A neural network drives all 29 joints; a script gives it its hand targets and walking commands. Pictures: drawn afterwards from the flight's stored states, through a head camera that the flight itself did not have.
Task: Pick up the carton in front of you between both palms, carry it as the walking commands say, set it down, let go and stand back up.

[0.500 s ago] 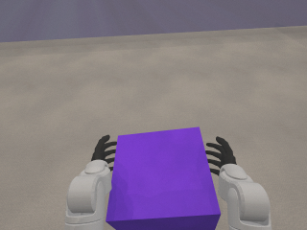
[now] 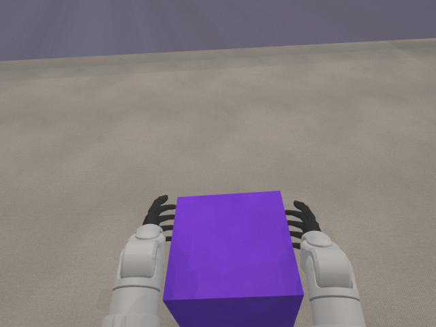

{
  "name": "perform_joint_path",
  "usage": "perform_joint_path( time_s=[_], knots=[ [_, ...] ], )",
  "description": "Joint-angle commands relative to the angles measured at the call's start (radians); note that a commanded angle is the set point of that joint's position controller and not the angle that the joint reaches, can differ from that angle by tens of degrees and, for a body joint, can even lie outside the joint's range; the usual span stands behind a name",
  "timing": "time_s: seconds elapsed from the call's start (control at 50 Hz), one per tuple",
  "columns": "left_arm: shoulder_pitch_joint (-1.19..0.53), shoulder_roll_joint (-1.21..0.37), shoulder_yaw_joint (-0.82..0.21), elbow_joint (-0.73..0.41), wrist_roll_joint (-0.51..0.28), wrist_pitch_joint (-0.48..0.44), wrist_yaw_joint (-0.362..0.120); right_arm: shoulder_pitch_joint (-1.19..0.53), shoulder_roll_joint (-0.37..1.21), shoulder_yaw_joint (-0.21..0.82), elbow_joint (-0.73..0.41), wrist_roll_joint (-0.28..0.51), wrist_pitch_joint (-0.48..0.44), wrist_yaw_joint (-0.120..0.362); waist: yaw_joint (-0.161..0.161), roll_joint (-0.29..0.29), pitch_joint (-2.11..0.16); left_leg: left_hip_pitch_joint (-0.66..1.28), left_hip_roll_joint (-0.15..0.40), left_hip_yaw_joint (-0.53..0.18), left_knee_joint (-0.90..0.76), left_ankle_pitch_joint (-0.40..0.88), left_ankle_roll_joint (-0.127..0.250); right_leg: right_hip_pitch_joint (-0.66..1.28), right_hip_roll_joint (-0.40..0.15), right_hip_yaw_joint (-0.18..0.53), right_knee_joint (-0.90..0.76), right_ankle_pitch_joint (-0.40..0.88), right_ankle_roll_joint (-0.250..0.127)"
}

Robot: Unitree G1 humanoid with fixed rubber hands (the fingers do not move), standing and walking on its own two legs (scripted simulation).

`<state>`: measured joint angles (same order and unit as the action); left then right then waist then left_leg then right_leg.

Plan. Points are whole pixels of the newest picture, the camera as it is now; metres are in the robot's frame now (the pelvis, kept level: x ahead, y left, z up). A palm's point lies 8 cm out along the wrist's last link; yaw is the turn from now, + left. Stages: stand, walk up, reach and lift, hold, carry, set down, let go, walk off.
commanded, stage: carry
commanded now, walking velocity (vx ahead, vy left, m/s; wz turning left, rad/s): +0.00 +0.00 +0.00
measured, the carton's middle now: (233, 269) +0.26 -0.01 -0.06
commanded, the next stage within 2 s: hold in 0.48 s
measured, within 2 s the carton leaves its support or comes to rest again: neither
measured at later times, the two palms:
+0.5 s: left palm (148, 239) +0.27 +0.15 +0.04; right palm (309, 246) +0.26 -0.14 +0.04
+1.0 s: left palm (129, 258) +0.23 +0.18 +0.05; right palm (299, 254) +0.24 -0.12 +0.04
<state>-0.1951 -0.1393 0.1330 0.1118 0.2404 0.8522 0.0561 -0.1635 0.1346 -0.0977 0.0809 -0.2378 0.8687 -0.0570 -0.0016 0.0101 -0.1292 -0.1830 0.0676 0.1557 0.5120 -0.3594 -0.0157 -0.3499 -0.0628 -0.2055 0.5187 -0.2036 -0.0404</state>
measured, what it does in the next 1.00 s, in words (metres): stands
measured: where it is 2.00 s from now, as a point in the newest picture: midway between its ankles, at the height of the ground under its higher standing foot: outside the picture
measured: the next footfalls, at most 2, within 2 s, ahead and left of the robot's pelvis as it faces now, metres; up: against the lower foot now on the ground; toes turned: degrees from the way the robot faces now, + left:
none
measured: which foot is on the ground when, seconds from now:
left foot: down 0.00-1.00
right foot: down 0.00-1.00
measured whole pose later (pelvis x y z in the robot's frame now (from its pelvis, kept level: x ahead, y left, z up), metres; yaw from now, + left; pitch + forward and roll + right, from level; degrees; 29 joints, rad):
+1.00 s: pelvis -0.05 +0.00 +0.01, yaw +4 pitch -9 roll +0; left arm -0.27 -0.16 0.24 0.30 0.27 0.65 0.00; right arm -0.22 0.14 -0.17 0.20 -0.28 0.73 -0.02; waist 0.00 0.05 0.07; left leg -0.03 -0.01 -0.03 0.45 -0.27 0.01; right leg -0.14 0.00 -0.04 0.39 -0.10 -0.02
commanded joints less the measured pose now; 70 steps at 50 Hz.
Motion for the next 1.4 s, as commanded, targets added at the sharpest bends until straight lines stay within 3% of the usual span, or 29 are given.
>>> perform_joint_path(
  time_s=[0.0,0.08,0.16,0.26,0.46,0.48,0.5,0.54,0.56,0.66,0.84,0.96,1.06,1.14,1.2,1.3,1.38],
  knots=[
    [-0.387,-0.887,-0.466,0.017,-0.246,-0.103,-0.253,-0.466,0.877,0.46,-0.018,0.256,-0.125,0.245,0.002,-0.011,-0.162,-0.059,0.095,-0.089,-0.101,0.132,0.022,0.16,-0.115,0.14,-0.071,0.189,0.0],
    [-0.43,-0.879,-0.451,0.083,-0.225,-0.196,-0.27,-0.514,0.868,0.445,0.053,0.24,-0.219,0.262,0.002,-0.012,-0.178,-0.058,0.093,-0.091,-0.102,0.123,0.028,0.161,-0.116,0.141,-0.075,0.178,-0.001],
    [-0.451,-0.905,-0.48,0.087,-0.231,-0.235,-0.278,-0.532,0.892,0.475,0.055,0.246,-0.257,0.269,0.002,-0.014,-0.201,-0.053,0.092,-0.092,-0.096,0.131,0.031,0.169,-0.117,0.14,-0.072,0.191,-0.002],
    [-0.415,-0.939,-0.538,0.024,-0.259,-0.194,-0.273,-0.501,0.928,0.533,-0.015,0.276,-0.216,0.262,0.002,-0.014,-0.223,-0.048,0.094,-0.092,-0.083,0.162,0.03,0.177,-0.121,0.139,-0.061,0.229,0.0],
    [-0.398,-0.91,-0.502,0.027,-0.244,-0.156,-0.266,-0.484,0.906,0.5,-0.011,0.261,-0.177,0.257,0.002,-0.014,-0.183,-0.073,0.095,-0.095,-0.094,0.15,0.031,0.154,-0.119,0.141,-0.069,0.202,0.007],
    [-0.332,-0.943,-0.463,0.038,-0.224,-0.164,-0.273,-0.391,0.921,0.497,-0.028,0.272,-0.172,0.26,0.011,0.095,-0.06,-0.122,-0.128,-0.25,-0.168,0.424,0.055,0.489,0.123,0.293,-0.081,0.429,-0.007],
    [-0.36,-0.924,-0.46,0.019,-0.211,-0.183,-0.267,-0.428,0.902,0.5,-0.061,0.26,-0.187,0.254,0.011,0.064,-0.124,-0.134,-0.119,-0.27,-0.162,0.458,0.06,0.566,0.114,0.313,-0.077,0.488,-0.004],
    [-0.332,-0.889,-0.444,0.029,-0.204,-0.189,-0.267,-0.42,0.875,0.488,-0.082,0.234,-0.188,0.243,0.013,0.021,-0.121,-0.108,-0.12,-0.273,-0.191,0.422,0.055,0.614,0.119,0.305,-0.084,0.498,0.022],
    [-0.363,-0.892,-0.449,0.031,-0.208,-0.192,-0.269,-0.434,0.883,0.488,-0.056,0.231,-0.188,0.239,0.003,0.004,-0.133,-0.117,-0.121,-0.275,-0.203,0.33,0.053,0.624,0.126,0.298,-0.104,0.375,0.02],
    [-0.374,-0.89,-0.422,0.075,-0.2,-0.208,-0.273,-0.453,0.878,0.483,-0.062,0.223,-0.195,0.235,0.003,-0.008,-0.068,-0.178,-0.113,-0.288,-0.227,0.225,0.081,0.641,0.122,0.299,-0.106,0.304,0.018],
    [-0.428,-0.922,-0.386,0.144,-0.177,-0.228,-0.279,-0.508,0.887,0.467,-0.014,0.221,-0.198,0.263,0.011,0.042,0.005,-0.264,-0.082,-0.298,-0.278,0.016,0.105,0.649,0.133,0.281,-0.097,0.134,0.03],
    [-0.502,-0.959,-0.403,0.172,-0.194,-0.231,-0.301,-0.552,0.932,0.458,0.04,0.219,-0.196,0.286,-0.001,0.031,0.0,-0.264,-0.082,-0.288,-0.268,-0.03,0.102,0.629,0.135,0.288,-0.107,0.052,0.037],
    [-0.625,-0.946,-0.34,0.274,-0.16,-0.257,-0.326,-0.637,0.963,0.364,0.17,0.181,-0.211,0.292,-0.015,0.01,0.026,-0.297,-0.091,-0.275,-0.225,-0.093,0.104,0.595,0.127,0.305,-0.104,-0.073,0.04],
    [-0.717,-0.933,-0.188,0.429,-0.076,-0.309,-0.332,-0.737,0.974,0.238,0.346,0.118,-0.255,0.306,0.003,-0.015,0.039,-0.316,-0.105,-0.267,-0.169,-0.103,0.105,0.533,0.113,0.319,-0.094,-0.158,0.048],
    [-0.745,-0.872,-0.045,0.509,0.015,-0.353,-0.305,-0.767,0.905,0.102,0.458,0.035,-0.307,0.292,0.01,-0.014,0.059,-0.349,-0.126,-0.257,-0.101,-0.062,0.094,0.428,0.107,0.324,-0.071,-0.158,0.038],
    [-0.668,-0.733,0.117,0.567,0.117,-0.456,-0.244,-0.712,0.677,-0.063,0.535,-0.084,-0.439,0.248,-0.007,-0.016,0.007,-0.479,-0.156,-0.249,0.016,0.04,0.064,0.235,0.119,0.319,0.04,0.025,0.025],
    [-0.646,-0.716,0.089,0.558,0.103,-0.586,-0.221,-0.714,0.635,-0.035,0.556,-0.091,-0.583,0.231,0.001,-0.014,-0.136,-0.61,-0.184,-0.24,0.119,0.128,0.039,0.121,0.133,0.318,0.166,0.218,0.013]
  ],
)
